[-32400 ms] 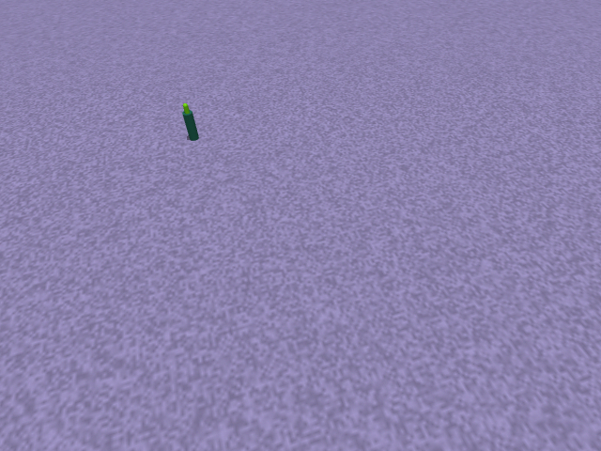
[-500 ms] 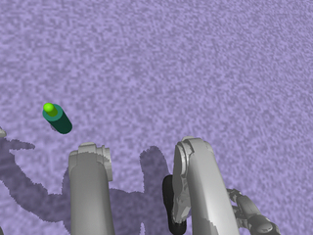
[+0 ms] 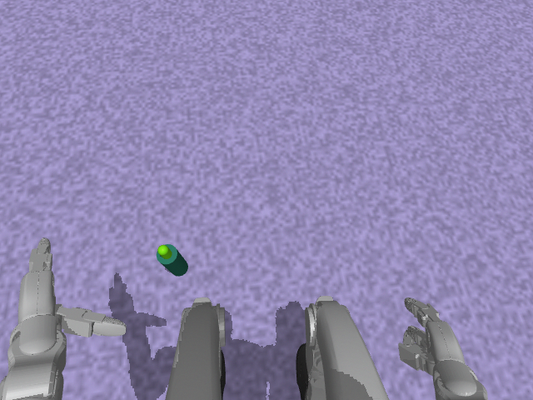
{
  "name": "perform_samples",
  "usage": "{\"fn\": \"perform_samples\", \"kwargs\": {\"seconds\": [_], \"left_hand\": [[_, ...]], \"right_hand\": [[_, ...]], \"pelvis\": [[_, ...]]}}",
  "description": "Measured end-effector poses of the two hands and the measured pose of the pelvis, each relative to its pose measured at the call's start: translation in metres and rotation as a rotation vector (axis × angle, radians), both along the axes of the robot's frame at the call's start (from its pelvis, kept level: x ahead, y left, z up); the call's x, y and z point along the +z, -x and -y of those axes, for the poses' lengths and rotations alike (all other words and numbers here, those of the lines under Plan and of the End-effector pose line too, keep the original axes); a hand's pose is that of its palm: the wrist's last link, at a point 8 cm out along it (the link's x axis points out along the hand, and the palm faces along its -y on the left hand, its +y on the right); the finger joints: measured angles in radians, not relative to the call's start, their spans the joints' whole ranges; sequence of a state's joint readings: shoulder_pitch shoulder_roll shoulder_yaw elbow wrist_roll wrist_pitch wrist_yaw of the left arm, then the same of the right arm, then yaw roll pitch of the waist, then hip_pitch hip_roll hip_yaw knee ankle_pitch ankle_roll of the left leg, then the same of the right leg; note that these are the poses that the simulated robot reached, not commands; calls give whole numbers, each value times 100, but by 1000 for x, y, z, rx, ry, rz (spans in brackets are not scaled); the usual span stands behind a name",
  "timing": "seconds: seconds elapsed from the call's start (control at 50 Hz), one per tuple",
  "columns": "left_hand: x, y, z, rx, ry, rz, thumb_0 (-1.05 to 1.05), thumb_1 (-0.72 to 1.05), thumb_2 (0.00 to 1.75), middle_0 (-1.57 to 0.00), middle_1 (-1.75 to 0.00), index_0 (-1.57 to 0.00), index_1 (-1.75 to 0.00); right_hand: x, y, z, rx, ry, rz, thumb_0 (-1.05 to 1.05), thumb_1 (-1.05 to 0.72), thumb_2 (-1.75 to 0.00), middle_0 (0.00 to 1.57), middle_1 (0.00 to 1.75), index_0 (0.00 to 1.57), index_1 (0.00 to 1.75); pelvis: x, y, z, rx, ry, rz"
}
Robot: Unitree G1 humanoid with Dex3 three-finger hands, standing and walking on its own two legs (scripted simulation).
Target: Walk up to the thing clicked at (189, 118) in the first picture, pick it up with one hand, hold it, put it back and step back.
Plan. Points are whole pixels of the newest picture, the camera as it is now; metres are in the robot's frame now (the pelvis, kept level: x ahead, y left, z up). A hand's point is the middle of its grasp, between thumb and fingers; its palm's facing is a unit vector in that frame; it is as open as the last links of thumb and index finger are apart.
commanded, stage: home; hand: left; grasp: from the side
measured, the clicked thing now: (171, 259) +0.42 +0.25 -0.45
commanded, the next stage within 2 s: none
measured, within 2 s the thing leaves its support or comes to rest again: neither
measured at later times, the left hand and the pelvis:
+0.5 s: hand (73, 317) +0.24 +0.21 +0.09, palm faces +0.16 -0.94 -0.31, open 17.3 cm; pelvis +0.06 +0.01 +0.15, yaw +2 degrees
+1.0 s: hand (74, 334) +0.22 +0.20 +0.11, palm faces +0.15 -0.95 -0.29, open 17.5 cm; pelvis +0.06 +0.01 +0.16, yaw +3 degrees
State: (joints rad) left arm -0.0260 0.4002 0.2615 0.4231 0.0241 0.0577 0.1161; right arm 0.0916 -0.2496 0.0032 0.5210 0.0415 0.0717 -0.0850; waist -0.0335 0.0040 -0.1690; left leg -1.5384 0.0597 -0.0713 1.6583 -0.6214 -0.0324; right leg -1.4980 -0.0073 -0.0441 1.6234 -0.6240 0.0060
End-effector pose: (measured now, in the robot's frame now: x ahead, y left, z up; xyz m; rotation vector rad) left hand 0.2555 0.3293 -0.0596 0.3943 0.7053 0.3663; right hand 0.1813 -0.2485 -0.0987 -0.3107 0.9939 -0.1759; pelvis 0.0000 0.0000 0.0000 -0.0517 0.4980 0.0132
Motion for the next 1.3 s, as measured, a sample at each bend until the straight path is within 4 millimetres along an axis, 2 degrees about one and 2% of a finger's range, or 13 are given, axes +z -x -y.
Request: {"fn": "perform_samples", "kwargs": {"seconds": [0.12, 0.26, 0.4, 0.46, 0.54, 0.7, 0.8, 1.3], "left_hand": [[48, 10, 22, 26, 55, -34, -1, -53, 6, -6, -6, -6, -6], [103, 23, 48, 25, 116, -50, -1, -52, 6, -6, -6, -6, -6], [153, 36, 67, -10, 153, -43, -1, -50, 7, -6, -6, -6, -6], [172, 40, 74, -30, 162, -13, -1, -50, 7, -6, -6, -6, -6], [188, 47, 80, -40, 181, 6, -1, -50, 7, -6, -6, -6, -6], [191, 60, 79, -28, 192, -6, -1, -52, 6, -6, -6, -6, -6], [191, 61, 78, -27, 184, -6, -1, -54, 5, -6, -6, -5, -6], [194, 65, 95, -42, 196, -8, -1, -54, 5, -5, -6, -5, -6]], "right_hand": [[66, -18, -2, 2, 16, 95, 1, -90, -90, 20, 30, 20, 30], [125, -18, -9, -24, 21, 140, 1, -90, -90, 20, 30, 20, 30], [162, -15, -21, -60, 7, 191, 1, -90, -90, 20, 30, 20, 30], [172, -18, -27, -64, -3, 222, 1, -90, -90, 20, 30, 20, 30], [181, -26, -34, -56, -17, 267, 1, -90, -90, 20, 30, 20, 30], [194, -44, -42, -3, -26, 332, 1, -90, -90, 20, 30, 20, 30], [197, -47, -41, 20, -22, 347, 1, -90, -90, 20, 30, 21, 30], [192, -24, -20, -5, -18, 314, 1, -90, -90, 20, 30, 20, 30]], "pelvis": [[52, -18, 0, 14, -3, 75], [103, -37, -4, 29, -5, 175], [137, -53, -11, 31, -9, 261], [145, -58, -14, 31, -10, 290], [152, -61, -16, 32, -11, 317], [156, -60, -16, 36, -16, 344], [157, -58, -13, 41, -19, 357], [160, -51, -1, 35, -30, 374]]}}
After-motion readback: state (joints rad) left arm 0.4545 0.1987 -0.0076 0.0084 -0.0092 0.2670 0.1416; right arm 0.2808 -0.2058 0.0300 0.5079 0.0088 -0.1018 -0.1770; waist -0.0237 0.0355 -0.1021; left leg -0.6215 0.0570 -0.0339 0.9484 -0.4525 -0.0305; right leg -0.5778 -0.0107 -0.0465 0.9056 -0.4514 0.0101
